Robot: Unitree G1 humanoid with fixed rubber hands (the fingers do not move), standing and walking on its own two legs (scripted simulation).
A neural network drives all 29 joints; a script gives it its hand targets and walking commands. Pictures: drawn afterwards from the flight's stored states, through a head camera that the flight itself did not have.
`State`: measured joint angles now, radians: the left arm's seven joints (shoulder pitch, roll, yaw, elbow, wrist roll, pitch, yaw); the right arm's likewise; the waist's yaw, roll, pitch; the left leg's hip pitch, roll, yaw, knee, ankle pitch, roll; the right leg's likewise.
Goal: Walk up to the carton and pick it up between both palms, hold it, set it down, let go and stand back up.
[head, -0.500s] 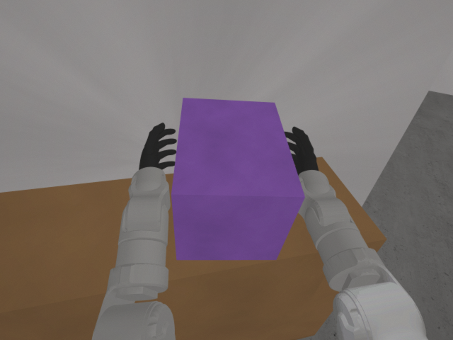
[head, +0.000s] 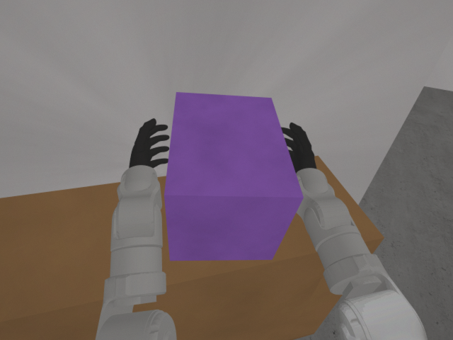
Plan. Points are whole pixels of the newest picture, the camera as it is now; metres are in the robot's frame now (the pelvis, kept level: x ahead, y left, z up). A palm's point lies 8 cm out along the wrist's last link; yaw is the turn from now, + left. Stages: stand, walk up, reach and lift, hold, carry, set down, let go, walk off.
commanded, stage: reach and lift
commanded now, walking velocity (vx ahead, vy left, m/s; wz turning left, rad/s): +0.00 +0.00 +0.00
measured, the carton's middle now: (223, 174) +0.38 +0.00 +0.14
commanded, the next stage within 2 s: hold in 0.40 s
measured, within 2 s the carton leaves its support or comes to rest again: neither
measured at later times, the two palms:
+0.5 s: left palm (140, 162) +0.36 +0.13 +0.18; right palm (303, 163) +0.36 -0.14 +0.17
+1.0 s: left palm (132, 162) +0.35 +0.14 +0.19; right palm (298, 160) +0.36 -0.13 +0.18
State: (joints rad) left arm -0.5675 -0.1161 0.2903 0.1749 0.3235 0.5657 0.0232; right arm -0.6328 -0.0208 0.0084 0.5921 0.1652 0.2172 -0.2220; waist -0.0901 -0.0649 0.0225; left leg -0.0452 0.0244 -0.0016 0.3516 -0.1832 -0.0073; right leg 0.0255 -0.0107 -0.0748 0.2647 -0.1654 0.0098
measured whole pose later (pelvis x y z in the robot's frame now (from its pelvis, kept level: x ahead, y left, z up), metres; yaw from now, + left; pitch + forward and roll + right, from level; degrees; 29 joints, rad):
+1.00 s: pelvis -0.01 +0.00 +0.00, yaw +1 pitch -8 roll -1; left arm -0.63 -0.08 0.31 0.15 0.34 0.67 0.00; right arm -0.71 -0.01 -0.01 0.58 0.17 0.31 -0.23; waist -0.08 -0.05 0.04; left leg -0.05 0.02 -0.02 0.36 -0.17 -0.01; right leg 0.02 -0.01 -0.08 0.28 -0.16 0.00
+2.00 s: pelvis -0.01 +0.00 +0.00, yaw +1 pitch -9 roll -1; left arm -0.59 -0.10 0.30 0.08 0.33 0.68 -0.01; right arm -0.68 -0.04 0.05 0.51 0.21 0.32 -0.25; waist -0.09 -0.06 0.02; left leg -0.02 0.02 -0.03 0.35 -0.18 -0.01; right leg 0.06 0.00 -0.07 0.27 -0.17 0.00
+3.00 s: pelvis +0.00 -0.01 +0.00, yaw +1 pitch -10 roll -1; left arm -0.58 -0.11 0.31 0.06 0.35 0.69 -0.03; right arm -0.66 -0.03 0.04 0.51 0.20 0.30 -0.25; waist -0.09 -0.06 0.04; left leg 0.00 0.02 -0.03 0.35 -0.18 -0.01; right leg 0.07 0.00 -0.07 0.27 -0.17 0.00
